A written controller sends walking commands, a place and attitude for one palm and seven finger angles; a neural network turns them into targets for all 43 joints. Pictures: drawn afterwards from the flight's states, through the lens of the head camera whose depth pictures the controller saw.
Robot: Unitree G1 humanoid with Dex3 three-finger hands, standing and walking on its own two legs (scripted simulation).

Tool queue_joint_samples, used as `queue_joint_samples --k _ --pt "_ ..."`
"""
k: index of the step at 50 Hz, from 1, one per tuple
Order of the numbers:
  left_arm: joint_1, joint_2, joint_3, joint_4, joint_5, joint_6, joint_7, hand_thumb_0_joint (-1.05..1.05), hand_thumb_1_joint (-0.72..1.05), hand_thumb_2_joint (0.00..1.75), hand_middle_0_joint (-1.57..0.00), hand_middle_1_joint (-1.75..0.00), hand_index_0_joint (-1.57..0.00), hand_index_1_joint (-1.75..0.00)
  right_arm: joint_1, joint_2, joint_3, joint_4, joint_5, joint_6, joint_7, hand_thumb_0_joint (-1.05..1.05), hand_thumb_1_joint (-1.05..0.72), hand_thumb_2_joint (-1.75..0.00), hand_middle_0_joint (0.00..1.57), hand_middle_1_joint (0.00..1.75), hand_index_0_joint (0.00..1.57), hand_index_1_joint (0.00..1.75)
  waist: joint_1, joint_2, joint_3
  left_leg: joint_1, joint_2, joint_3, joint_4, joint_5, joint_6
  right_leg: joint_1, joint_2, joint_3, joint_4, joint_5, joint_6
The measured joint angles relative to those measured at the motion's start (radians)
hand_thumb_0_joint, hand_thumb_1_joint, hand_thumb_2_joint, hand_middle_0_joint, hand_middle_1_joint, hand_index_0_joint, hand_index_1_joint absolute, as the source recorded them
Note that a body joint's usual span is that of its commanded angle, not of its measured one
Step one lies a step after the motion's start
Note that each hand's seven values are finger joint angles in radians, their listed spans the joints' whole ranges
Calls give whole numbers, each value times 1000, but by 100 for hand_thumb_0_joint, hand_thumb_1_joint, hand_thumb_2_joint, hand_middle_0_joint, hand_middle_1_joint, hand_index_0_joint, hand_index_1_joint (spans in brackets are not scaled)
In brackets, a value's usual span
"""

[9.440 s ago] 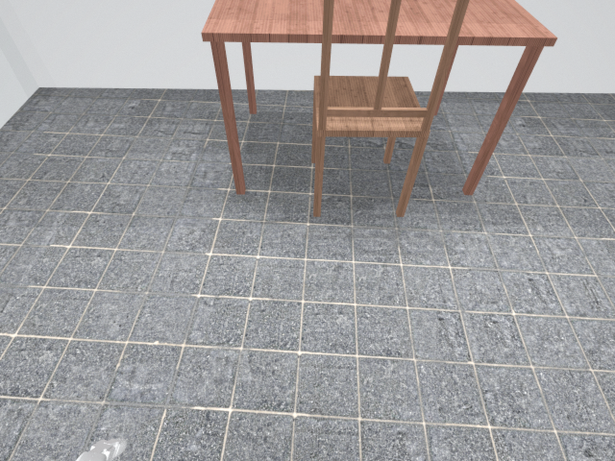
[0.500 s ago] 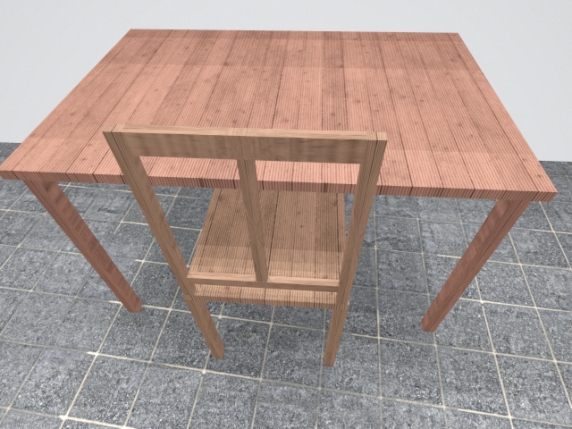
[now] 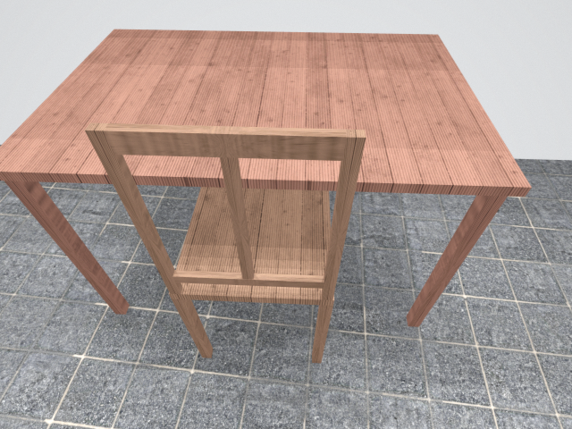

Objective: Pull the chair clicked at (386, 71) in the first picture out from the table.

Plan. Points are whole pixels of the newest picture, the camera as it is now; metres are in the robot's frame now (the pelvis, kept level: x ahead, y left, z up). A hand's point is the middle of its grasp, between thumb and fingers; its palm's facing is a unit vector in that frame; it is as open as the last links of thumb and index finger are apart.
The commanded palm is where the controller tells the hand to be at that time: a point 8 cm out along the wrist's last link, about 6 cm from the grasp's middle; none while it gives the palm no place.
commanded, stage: look again from close up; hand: left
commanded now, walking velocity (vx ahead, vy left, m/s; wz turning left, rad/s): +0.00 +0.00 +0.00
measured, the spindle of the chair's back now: (240, 227) +0.48 +0.12 -0.05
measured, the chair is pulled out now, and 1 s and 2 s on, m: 0.00 0.00 0.00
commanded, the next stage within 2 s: shuffle to correct the standing spot in 0.88 s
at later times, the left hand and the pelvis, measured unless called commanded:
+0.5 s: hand out of the picture +0.03 +0.19 -0.18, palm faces +0.02 -0.98 -0.21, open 7.3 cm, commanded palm none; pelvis +0.02 +0.02 -0.01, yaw +0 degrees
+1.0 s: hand out of the picture +0.02 +0.18 -0.18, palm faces +0.03 -0.98 -0.20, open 7.3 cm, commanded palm none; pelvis +0.02 +0.01 +0.00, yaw +0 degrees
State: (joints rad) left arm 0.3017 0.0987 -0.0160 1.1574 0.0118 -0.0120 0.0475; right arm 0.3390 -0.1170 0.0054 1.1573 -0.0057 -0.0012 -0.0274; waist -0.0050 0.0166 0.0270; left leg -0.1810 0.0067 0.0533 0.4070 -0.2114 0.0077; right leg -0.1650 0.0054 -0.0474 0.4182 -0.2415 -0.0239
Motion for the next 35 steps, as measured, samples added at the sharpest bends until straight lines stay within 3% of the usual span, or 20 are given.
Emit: queue_joint_samples --k 8,35 --pt "15 17 -4 -46 -1 -17 -4 0 91 89 -20 -30 -20 -30 -7 -20 -1 -77 -12 -17 14 0 -91 -90 20 30 20 30 -16 27 -8 -70 2 -9 129 -73 10 -51 -2 -9 93 -54 3" --pt "-19 51 0 -65 -3 1 -7 0 91 89 -20 -30 -20 -30 -85 -52 5 -48 -5 -26 1 0 -92 -90 20 30 20 30 13 -15 6 12 -26 18 54 -73 25 1 -29 19 71 -74 25"
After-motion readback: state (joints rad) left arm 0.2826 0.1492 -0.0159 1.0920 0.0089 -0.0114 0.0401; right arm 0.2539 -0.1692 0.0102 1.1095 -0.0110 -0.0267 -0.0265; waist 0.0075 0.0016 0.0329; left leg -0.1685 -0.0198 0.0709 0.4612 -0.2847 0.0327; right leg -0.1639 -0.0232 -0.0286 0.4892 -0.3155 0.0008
